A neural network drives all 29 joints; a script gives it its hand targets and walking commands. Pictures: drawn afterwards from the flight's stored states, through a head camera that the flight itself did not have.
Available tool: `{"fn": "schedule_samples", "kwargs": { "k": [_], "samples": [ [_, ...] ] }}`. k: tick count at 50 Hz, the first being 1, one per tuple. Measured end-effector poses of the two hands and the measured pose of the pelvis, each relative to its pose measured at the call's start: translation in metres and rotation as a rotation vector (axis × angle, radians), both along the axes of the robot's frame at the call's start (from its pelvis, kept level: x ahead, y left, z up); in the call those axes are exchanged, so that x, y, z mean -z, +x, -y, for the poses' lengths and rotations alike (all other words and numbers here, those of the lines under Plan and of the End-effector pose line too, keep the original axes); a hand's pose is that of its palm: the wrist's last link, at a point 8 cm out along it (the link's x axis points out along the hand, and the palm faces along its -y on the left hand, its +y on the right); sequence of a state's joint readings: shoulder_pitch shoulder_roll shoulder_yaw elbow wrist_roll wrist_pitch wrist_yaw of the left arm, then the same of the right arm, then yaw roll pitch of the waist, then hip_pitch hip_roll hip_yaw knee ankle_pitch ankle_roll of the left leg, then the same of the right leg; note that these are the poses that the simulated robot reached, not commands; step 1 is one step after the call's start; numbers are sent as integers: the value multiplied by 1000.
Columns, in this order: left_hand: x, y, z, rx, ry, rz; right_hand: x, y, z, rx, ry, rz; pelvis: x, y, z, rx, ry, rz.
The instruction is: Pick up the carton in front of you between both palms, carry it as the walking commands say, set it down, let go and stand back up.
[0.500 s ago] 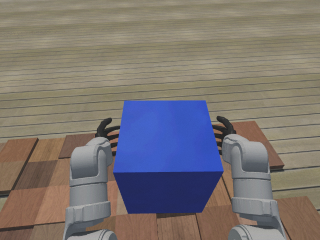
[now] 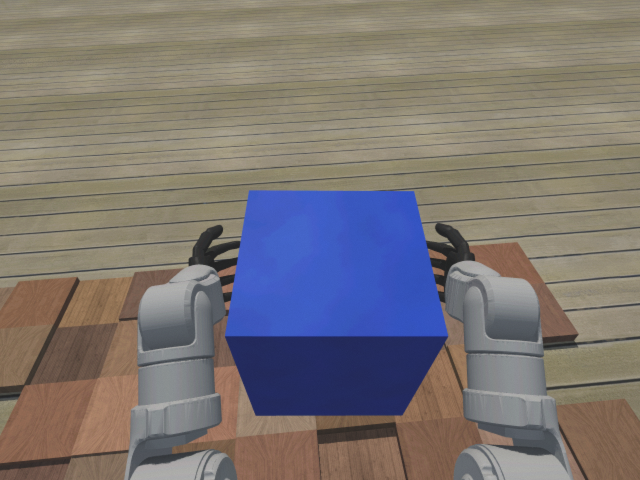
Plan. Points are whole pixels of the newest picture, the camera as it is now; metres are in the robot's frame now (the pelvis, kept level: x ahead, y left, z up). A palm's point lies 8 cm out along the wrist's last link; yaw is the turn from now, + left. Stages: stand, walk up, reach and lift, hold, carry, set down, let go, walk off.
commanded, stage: carry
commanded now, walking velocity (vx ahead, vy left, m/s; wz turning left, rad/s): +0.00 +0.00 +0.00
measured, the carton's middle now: (330, 309) +0.34 +0.00 +0.05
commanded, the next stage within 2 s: none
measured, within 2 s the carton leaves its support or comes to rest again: neither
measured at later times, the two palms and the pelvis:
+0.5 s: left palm (211, 249) +0.39 +0.15 +0.12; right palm (439, 246) +0.38 -0.15 +0.12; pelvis +0.06 +0.00 +0.00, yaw +0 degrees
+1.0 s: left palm (218, 244) +0.40 +0.14 +0.12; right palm (440, 242) +0.40 -0.16 +0.11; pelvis +0.08 +0.00 +0.00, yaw +0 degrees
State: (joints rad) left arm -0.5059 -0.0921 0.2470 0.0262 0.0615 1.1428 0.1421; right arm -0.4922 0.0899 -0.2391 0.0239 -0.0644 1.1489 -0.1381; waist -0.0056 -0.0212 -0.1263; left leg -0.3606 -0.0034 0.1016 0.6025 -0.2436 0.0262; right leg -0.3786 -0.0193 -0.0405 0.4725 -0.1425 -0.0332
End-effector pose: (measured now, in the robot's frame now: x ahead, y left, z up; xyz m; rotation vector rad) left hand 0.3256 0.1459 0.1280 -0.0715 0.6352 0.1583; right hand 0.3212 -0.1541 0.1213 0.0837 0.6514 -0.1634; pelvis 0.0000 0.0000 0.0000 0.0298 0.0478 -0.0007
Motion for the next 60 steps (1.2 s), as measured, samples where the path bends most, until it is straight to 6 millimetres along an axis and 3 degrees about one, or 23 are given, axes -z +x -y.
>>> {"fn": "schedule_samples", "kwargs": {
  "k": [22,50,60],
  "samples": [
    [5,56,-6,-4,5,9,4,59,-6,-7,-5,9,3,54,-2,2,-9,-20],
    [9,76,1,-3,22,-13,13,77,1,-5,8,-13,3,76,2,5,-5,-27],
    [5,84,8,-4,9,14,4,87,8,-3,-1,14,2,84,9,2,-5,-30]
  ]
}}
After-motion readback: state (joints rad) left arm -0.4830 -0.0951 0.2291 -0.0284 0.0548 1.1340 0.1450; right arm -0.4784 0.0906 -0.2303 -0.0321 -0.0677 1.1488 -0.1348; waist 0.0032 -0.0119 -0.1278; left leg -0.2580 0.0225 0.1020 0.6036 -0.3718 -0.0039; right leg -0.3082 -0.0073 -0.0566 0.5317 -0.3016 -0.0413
